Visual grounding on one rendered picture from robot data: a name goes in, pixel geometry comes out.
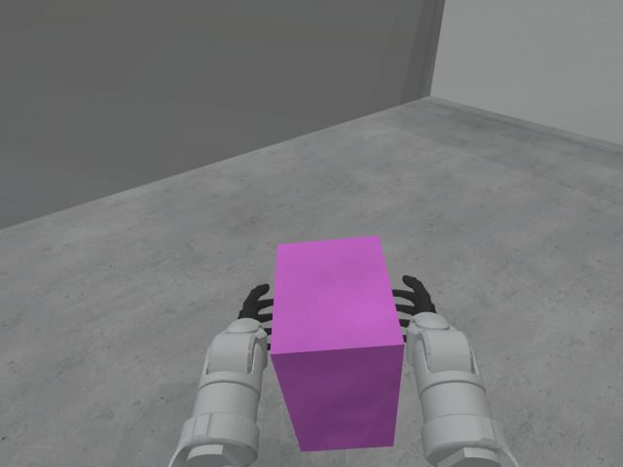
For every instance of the right robot forearm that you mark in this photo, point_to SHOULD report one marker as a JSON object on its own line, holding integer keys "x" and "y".
{"x": 459, "y": 429}

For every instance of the left robot forearm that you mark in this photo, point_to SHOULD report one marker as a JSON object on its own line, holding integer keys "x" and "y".
{"x": 222, "y": 430}

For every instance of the robot right hand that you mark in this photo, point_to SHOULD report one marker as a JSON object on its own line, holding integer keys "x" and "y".
{"x": 420, "y": 298}

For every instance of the robot left hand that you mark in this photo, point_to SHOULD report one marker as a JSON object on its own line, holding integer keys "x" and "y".
{"x": 252, "y": 306}

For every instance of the carton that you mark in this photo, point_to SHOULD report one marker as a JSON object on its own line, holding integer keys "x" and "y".
{"x": 337, "y": 345}

